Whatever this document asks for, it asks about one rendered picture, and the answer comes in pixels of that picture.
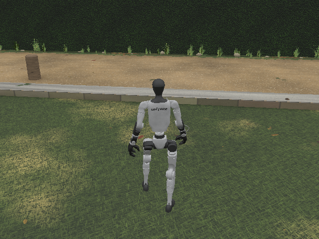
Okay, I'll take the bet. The right robot hand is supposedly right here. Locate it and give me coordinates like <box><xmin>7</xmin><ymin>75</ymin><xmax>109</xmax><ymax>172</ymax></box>
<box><xmin>175</xmin><ymin>135</ymin><xmax>187</xmax><ymax>145</ymax></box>

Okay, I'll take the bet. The robot torso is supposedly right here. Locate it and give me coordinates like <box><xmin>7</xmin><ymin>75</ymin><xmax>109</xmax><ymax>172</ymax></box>
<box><xmin>147</xmin><ymin>98</ymin><xmax>170</xmax><ymax>149</ymax></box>

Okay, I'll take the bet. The robot right upper arm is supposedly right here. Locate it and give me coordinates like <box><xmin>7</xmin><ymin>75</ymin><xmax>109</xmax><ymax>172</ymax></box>
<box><xmin>169</xmin><ymin>100</ymin><xmax>183</xmax><ymax>126</ymax></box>

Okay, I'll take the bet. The left robot hand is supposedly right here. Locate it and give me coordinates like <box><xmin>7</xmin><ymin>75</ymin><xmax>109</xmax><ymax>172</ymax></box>
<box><xmin>128</xmin><ymin>143</ymin><xmax>140</xmax><ymax>157</ymax></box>

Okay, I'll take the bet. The robot left forearm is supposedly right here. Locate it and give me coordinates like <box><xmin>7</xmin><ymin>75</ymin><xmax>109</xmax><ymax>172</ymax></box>
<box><xmin>130</xmin><ymin>122</ymin><xmax>141</xmax><ymax>145</ymax></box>

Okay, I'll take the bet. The robot left shin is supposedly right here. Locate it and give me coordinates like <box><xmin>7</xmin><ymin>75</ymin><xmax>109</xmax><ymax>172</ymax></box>
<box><xmin>143</xmin><ymin>155</ymin><xmax>150</xmax><ymax>185</ymax></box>

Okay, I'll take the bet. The robot left upper arm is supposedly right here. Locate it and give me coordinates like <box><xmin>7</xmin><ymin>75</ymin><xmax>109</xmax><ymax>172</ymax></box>
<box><xmin>136</xmin><ymin>101</ymin><xmax>149</xmax><ymax>129</ymax></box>

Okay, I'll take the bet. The robot right forearm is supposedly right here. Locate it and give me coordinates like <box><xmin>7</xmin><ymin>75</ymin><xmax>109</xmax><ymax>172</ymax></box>
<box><xmin>178</xmin><ymin>119</ymin><xmax>186</xmax><ymax>137</ymax></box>

